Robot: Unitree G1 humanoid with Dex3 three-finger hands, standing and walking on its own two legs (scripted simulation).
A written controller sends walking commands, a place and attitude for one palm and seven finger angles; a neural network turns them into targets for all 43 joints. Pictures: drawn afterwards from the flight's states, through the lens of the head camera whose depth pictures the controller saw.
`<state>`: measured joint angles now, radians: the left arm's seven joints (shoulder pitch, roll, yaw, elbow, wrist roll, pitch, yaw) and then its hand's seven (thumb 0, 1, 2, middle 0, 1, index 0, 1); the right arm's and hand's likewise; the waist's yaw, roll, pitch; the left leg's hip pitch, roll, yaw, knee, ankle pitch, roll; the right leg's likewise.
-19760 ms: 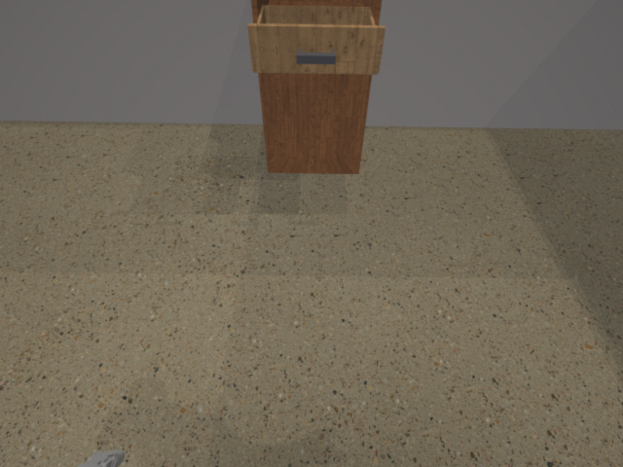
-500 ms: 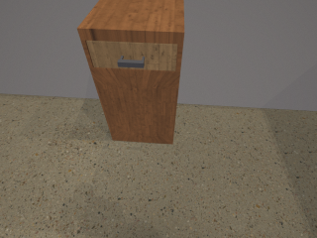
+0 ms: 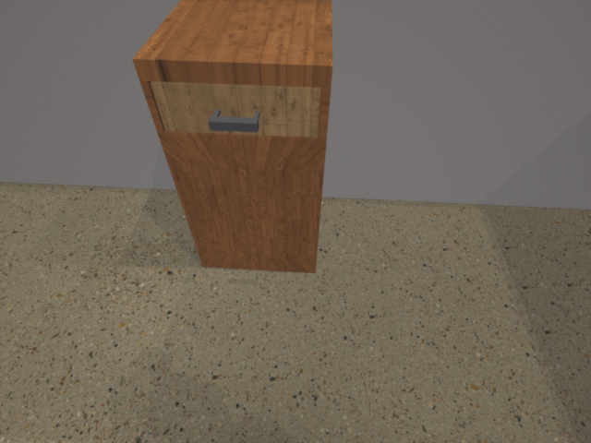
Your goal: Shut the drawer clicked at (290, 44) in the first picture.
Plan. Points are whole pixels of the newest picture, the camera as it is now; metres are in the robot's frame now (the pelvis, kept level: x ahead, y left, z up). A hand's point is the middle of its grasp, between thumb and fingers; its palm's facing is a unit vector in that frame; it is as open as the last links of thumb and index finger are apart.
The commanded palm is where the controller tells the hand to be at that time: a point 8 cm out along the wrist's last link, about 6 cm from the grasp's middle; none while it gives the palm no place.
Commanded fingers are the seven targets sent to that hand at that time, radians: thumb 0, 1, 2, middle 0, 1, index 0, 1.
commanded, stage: look to check the result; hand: left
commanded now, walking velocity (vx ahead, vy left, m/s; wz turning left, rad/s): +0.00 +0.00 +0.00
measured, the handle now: (235, 119) +0.84 +0.20 -0.03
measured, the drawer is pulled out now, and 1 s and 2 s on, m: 0.00 0.00 0.00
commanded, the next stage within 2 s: stand and wait in 0.56 s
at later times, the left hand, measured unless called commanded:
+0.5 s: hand out of the picture +0.01 +0.15 -0.17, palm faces +0.04 -0.98 -0.18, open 7.4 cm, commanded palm none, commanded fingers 0.00 0.90 0.90 -0.20 -0.30 -0.20 -0.30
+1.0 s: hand out of the picture +0.02 +0.14 -0.17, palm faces +0.04 -0.98 -0.20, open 7.4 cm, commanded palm none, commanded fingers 0.00 0.90 0.90 -0.20 -0.30 -0.20 -0.30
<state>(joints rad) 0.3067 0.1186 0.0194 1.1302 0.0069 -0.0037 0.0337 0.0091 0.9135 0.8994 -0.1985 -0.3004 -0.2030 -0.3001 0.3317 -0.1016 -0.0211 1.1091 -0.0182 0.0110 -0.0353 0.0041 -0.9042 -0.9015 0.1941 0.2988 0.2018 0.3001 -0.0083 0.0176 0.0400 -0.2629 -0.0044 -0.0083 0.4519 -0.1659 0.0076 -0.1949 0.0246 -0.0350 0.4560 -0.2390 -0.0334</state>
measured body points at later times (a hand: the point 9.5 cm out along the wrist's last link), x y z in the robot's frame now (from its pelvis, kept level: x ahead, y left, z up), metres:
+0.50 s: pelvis +0.02 -0.01 +0.00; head +0.04 -0.02 +0.45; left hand +0.01 +0.20 -0.16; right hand +0.01 -0.22 -0.16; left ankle +0.05 +0.11 -0.74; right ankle +0.01 -0.10 -0.74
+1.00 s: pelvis +0.03 -0.02 +0.00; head +0.04 -0.03 +0.45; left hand +0.02 +0.20 -0.15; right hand +0.02 -0.23 -0.17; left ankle +0.05 +0.11 -0.74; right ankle +0.01 -0.10 -0.74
